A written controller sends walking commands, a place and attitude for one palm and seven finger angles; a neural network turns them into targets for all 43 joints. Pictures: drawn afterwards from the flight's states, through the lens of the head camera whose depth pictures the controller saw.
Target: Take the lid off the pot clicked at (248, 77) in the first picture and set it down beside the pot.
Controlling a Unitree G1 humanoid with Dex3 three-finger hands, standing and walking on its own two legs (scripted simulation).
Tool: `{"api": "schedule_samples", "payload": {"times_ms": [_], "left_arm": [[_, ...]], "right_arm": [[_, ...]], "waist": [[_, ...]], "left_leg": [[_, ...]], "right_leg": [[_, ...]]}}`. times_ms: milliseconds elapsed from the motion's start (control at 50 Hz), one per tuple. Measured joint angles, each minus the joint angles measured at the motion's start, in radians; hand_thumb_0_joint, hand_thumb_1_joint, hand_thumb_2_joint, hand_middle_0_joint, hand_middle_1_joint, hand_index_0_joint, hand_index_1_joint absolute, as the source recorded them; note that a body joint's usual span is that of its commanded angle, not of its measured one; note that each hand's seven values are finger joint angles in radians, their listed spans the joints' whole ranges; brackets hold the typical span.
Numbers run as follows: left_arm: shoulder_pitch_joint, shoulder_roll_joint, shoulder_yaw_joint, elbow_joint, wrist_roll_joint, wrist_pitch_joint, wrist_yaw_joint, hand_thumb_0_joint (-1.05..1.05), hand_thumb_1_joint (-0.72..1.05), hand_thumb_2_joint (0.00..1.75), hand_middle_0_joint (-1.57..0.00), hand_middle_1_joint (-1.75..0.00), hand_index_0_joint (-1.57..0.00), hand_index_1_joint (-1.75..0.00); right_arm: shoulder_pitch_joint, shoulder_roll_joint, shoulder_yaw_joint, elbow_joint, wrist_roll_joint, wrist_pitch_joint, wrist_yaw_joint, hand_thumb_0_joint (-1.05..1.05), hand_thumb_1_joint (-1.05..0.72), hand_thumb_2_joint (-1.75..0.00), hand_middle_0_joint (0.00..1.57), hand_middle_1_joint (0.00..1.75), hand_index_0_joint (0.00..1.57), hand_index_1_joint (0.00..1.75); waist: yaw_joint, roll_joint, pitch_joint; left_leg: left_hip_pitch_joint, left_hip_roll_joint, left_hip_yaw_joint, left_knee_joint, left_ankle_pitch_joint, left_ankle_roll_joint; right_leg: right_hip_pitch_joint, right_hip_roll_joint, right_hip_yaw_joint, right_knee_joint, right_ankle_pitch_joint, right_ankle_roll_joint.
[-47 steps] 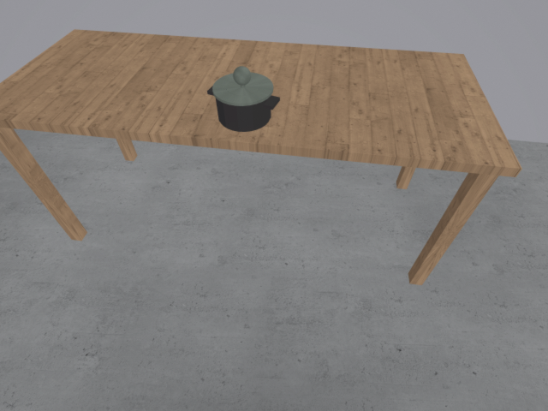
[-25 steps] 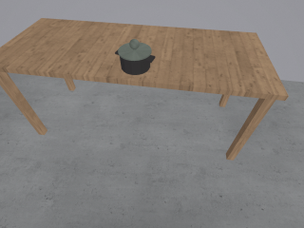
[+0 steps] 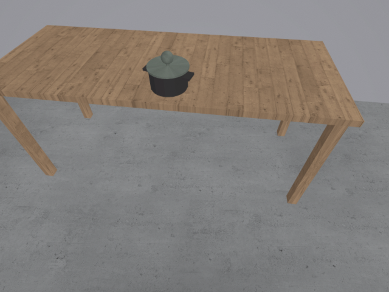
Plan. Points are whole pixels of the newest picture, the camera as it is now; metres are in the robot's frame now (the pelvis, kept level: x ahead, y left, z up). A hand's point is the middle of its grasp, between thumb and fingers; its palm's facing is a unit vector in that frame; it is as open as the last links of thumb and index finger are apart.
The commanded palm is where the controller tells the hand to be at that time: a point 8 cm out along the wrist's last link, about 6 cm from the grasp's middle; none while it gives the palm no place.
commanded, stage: take the last steps up to it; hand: left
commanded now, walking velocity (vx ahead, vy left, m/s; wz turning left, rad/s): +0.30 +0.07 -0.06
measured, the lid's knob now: (167, 57) +0.90 +0.16 +0.03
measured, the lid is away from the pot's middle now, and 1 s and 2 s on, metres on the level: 0.00 0.00 0.00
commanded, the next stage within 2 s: come to a stop and stand still in 1.10 s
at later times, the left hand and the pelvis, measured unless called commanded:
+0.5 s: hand (117, 291) +0.16 +0.20 -0.18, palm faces -0.05 -0.98 -0.18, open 7.3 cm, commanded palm none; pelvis +0.11 +0.02 -0.01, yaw -4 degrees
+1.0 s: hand (126, 234) +0.30 +0.22 -0.19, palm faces +0.07 -0.98 -0.19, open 7.3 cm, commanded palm none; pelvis +0.28 +0.03 -0.02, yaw -2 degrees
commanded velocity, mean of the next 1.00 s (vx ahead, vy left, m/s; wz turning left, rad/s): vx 0.28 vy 0.07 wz -0.01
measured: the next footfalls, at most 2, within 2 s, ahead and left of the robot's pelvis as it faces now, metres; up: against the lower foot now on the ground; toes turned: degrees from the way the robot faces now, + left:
right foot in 0.62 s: +0.31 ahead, -0.11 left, +0.00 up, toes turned -9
left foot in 0.96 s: +0.36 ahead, +0.13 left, +0.00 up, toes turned +5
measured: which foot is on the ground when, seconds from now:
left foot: down 0.00-0.62, up 0.64-0.94, down 0.96-1.00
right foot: down 0.00-0.24, up 0.26-0.60, down 0.62-0.98, up 1.00-1.00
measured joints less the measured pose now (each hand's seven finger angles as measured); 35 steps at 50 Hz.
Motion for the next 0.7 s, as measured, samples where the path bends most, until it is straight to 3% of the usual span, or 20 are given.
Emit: {"api": "schedule_samples", "payload": {"times_ms": [180,240,300,340,380,440,560,600,620,660,700], "left_arm": [[0.100,-0.066,0.016,-0.024,0.006,0.009,-0.008,0.00,0.91,0.90,-0.20,-0.30,-0.20,-0.30],[0.155,-0.089,0.027,-0.021,0.006,0.007,-0.009,0.00,0.91,0.90,-0.20,-0.30,-0.20,-0.30],[0.192,-0.109,0.031,0.001,0.011,0.025,-0.008,0.00,0.91,0.90,-0.20,-0.30,-0.20,-0.30],[0.187,-0.115,0.036,0.006,0.013,0.030,-0.010,0.00,0.91,0.90,-0.20,-0.30,-0.20,-0.30],[0.166,-0.117,0.041,-0.005,0.012,0.029,-0.017,0.01,0.91,0.90,-0.20,-0.30,-0.20,-0.30],[0.117,-0.125,0.044,-0.040,0.010,0.024,-0.026,0.01,0.91,0.90,-0.19,-0.30,-0.19,-0.30],[0.007,-0.121,0.052,-0.105,0.006,0.004,-0.030,0.01,0.93,0.90,-0.19,-0.30,-0.19,-0.30],[-0.016,-0.119,0.053,-0.127,0.008,-0.019,-0.030,0.01,0.93,0.90,-0.19,-0.30,-0.19,-0.30],[-0.022,-0.111,0.053,-0.139,0.011,-0.038,-0.029,0.01,0.93,0.90,-0.19,-0.30,-0.19,-0.30],[-0.042,-0.123,0.060,-0.146,0.004,-0.060,-0.016,0.00,0.92,0.90,-0.19,-0.30,-0.19,-0.30],[-0.034,-0.137,0.059,-0.144,0.000,-0.057,-0.004,0.00,0.92,0.90,-0.19,-0.30,-0.19,-0.30]], "right_arm": [[0.118,0.038,-0.009,-0.005,-0.013,0.012,0.009,0.00,-0.91,-0.90,0.20,0.30,0.20,0.30],[0.170,0.065,-0.013,-0.005,-0.010,-0.002,0.007,0.00,-0.91,-0.90,0.20,0.30,0.20,0.30],[0.227,0.095,-0.016,-0.016,-0.015,-0.033,0.001,0.00,-0.91,-0.90,0.20,0.30,0.20,0.30],[0.272,0.122,-0.012,-0.016,-0.014,-0.048,-0.009,0.00,-0.91,-0.90,0.20,0.30,0.20,0.30],[0.314,0.151,-0.004,-0.001,-0.011,-0.057,-0.016,0.00,-0.91,-0.90,0.20,0.30,0.20,0.30],[0.368,0.186,0.005,0.033,-0.008,-0.061,-0.020,0.00,-0.91,-0.90,0.20,0.30,0.20,0.30],[0.423,0.215,0.008,0.083,-0.009,-0.055,-0.017,0.00,-0.90,-0.90,0.20,0.30,0.20,0.30],[0.439,0.216,0.004,0.093,-0.007,-0.049,-0.013,0.00,-0.90,-0.90,0.20,0.30,0.20,0.30],[0.450,0.224,0.002,0.094,-0.003,-0.044,-0.009,0.00,-0.90,-0.90,0.20,0.30,0.20,0.30],[0.416,0.213,-0.009,0.092,0.002,-0.024,-0.003,0.00,-0.90,-0.90,0.20,0.30,0.20,0.30],[0.359,0.190,-0.025,0.070,-0.002,-0.006,-0.001,0.01,-0.90,-0.90,0.20,0.30,0.20,0.30]], "waist": [[0.003,0.007,-0.039],[0.006,-0.017,-0.034],[-0.005,-0.033,-0.027],[-0.019,-0.041,-0.015],[-0.024,-0.047,0.001],[-0.026,-0.042,0.023],[-0.050,-0.012,0.064],[-0.056,0.000,0.068],[-0.058,-0.015,0.060],[-0.052,0.007,0.074],[-0.050,0.024,0.071]], "left_leg": [[-0.060,0.015,0.016,0.189,-0.178,0.024],[-0.036,-0.001,0.043,0.181,-0.129,0.032],[0.004,-0.017,0.078,0.169,-0.172,0.048],[0.041,-0.025,0.087,0.121,-0.169,0.053],[0.082,-0.033,0.093,0.060,-0.150,0.053],[0.138,-0.038,0.095,-0.022,-0.130,0.053],[0.228,-0.024,0.097,-0.066,-0.173,0.024],[0.218,-0.004,0.086,0.036,-0.244,0.017],[0.166,-0.005,0.084,0.170,-0.287,0.025],[0.006,0.014,0.037,0.561,-0.311,0.052],[-0.141,0.028,0.017,0.807,-0.257,0.067]], "right_leg": [[-0.014,0.011,0.002,0.089,-0.084,-0.004],[-0.017,-0.007,0.018,0.144,-0.132,0.003],[-0.117,-0.022,-0.005,0.415,-0.240,-0.026],[-0.213,-0.038,-0.037,0.600,-0.233,-0.031],[-0.302,-0.060,-0.064,0.692,-0.187,-0.025],[-0.401,-0.090,-0.097,0.670,-0.113,-0.017],[-0.406,-0.090,-0.150,0.354,-0.009,-0.039],[-0.339,-0.070,-0.161,0.258,0.013,-0.056],[-0.308,-0.080,-0.149,0.220,0.033,-0.078],[-0.307,-0.073,-0.173,0.283,0.030,-0.069],[-0.273,-0.059,-0.188,0.276,0.006,-0.059]]}}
